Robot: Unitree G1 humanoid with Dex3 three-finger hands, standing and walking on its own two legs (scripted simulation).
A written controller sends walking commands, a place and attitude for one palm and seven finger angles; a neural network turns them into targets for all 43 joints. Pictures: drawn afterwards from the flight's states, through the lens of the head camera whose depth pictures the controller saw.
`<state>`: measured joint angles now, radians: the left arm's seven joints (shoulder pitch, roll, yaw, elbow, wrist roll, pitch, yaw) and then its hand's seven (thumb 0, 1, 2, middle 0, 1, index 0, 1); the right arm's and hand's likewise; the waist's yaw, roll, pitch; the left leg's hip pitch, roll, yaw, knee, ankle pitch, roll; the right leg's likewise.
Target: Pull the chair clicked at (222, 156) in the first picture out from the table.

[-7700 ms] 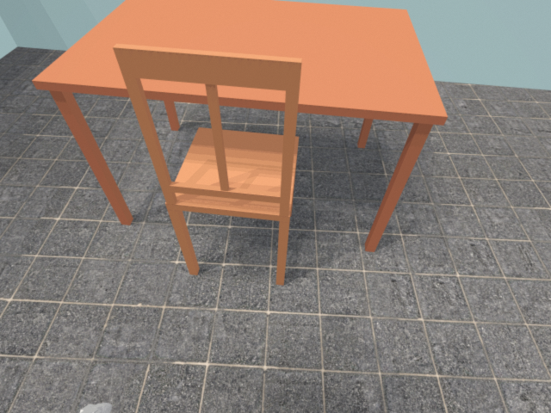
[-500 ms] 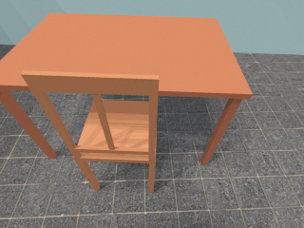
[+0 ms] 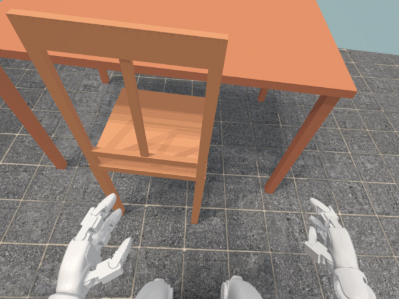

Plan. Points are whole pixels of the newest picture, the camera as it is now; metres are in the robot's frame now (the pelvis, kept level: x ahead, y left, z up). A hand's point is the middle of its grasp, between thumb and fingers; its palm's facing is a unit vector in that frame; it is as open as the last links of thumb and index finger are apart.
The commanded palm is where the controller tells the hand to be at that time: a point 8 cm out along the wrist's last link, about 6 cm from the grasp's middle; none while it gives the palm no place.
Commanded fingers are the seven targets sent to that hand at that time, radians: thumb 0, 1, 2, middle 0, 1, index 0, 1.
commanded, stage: raise the hand toward the chair's back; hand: left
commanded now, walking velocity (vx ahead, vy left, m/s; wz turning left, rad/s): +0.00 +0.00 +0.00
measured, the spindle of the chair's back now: (137, 116) +0.51 +0.20 +0.02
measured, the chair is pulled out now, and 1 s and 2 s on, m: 0.00 0.00 0.00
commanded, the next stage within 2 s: aim the fingers beside a spindle in 1.66 s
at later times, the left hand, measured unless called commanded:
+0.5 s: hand (102, 238) +0.21 +0.19 +0.04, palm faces +0.01 -1.00 -0.05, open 13.8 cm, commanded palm +0.19 +0.25 +0.04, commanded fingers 0.00 -0.22 0.42 -0.09 -0.12 -0.09 -0.12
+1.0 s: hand (88, 223) +0.23 +0.22 +0.05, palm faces +0.00 -1.00 -0.04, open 16.8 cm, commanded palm +0.21 +0.27 +0.05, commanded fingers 0.00 -0.50 0.30 -0.06 -0.08 -0.06 -0.08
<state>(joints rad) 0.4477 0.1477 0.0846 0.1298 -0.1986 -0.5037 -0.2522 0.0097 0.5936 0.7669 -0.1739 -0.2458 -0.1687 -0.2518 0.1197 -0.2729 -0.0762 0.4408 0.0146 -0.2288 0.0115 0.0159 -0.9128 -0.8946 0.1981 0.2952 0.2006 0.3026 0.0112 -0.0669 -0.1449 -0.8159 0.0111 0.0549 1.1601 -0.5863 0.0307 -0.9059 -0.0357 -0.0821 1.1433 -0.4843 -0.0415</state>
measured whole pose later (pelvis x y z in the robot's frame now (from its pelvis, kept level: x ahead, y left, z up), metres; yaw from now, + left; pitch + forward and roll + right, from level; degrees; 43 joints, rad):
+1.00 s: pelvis +0.00 +0.01 +0.01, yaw +1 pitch +16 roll -3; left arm 0.32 0.25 0.19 0.05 -0.27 -0.39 -0.31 -0.01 -0.47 0.32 -0.06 -0.08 -0.06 -0.09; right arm 0.22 -0.22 0.04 0.50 0.03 -0.21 -0.04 0.02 -0.91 -0.89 0.20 0.30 0.21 0.30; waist 0.00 0.02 -0.14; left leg -0.85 0.01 0.00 1.15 -0.58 0.04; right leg -0.89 -0.04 -0.13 1.07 -0.46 -0.02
